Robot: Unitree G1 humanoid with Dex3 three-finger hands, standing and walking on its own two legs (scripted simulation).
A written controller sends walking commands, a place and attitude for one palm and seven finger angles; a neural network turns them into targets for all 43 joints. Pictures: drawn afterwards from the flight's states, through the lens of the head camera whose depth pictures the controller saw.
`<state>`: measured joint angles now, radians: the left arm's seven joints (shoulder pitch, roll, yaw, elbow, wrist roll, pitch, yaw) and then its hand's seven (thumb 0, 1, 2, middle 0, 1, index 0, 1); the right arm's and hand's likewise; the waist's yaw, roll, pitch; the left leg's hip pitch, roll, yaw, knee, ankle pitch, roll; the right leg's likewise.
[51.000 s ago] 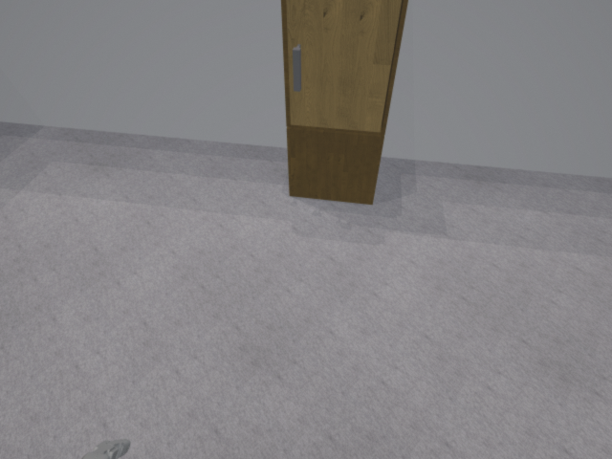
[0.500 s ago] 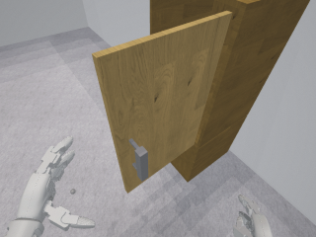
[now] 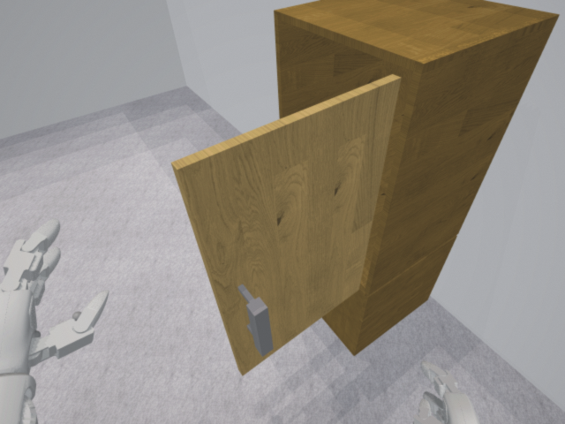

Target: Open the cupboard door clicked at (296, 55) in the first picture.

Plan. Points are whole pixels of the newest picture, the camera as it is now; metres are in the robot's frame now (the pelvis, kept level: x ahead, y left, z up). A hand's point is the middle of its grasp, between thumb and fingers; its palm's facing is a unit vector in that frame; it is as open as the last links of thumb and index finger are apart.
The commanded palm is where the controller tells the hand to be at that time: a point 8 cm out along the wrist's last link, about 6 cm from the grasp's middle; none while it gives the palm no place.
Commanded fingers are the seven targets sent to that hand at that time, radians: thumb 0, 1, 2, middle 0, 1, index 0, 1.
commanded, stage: draw the hand back to the body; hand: left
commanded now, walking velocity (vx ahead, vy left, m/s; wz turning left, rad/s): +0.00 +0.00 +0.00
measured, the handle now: (254, 319) +0.32 +0.10 -0.08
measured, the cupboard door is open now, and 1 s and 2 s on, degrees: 93 93 93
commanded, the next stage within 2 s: step back with the hand held close in 0.48 s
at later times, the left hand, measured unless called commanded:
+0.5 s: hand (83, 310) +0.18 +0.23 +0.17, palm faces +0.45 -0.80 -0.40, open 7.5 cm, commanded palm +0.14 +0.27 +0.18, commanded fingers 0.00 0.90 0.90 -0.20 -0.30 -0.20 -0.30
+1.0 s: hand (66, 314) +0.18 +0.25 +0.17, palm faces +0.34 -0.79 -0.52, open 7.4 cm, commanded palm +0.11 +0.29 +0.19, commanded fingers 0.00 0.90 0.90 -0.20 -0.30 -0.20 -0.30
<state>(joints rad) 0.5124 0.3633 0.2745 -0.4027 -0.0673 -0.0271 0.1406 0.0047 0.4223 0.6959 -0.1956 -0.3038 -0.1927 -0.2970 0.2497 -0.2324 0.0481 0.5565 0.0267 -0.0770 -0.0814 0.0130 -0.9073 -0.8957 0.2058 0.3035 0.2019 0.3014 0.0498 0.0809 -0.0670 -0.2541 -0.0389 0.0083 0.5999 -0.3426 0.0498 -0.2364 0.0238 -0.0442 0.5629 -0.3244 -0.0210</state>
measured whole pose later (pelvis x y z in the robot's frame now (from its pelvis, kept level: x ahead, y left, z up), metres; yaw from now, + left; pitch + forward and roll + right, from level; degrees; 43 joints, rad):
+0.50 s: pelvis -0.01 -0.03 +0.01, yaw +0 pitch -4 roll +0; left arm 0.46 0.34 0.32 -0.37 -0.07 -0.09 0.13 0.02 0.88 0.90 -0.22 -0.30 -0.21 -0.30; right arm 0.21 -0.24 0.02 0.64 0.01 -0.11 -0.08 0.01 -0.91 -0.90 0.20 0.30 0.20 0.30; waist 0.06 0.08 0.01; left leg -0.13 0.00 0.00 0.47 -0.28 0.01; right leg -0.11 0.06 -0.05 0.42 -0.25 -0.06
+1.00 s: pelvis -0.04 -0.01 +0.01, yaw -2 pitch +0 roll -1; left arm 0.56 0.44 0.40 -0.49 -0.04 -0.15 0.14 0.02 0.89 0.90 -0.22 -0.30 -0.22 -0.30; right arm 0.17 -0.24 -0.01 0.55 0.02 0.02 -0.08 0.01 -0.91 -0.90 0.20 0.30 0.20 0.30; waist -0.01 0.01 0.03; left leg -0.26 -0.02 0.04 0.48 -0.23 0.04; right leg -0.26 0.04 -0.02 0.45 -0.20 -0.03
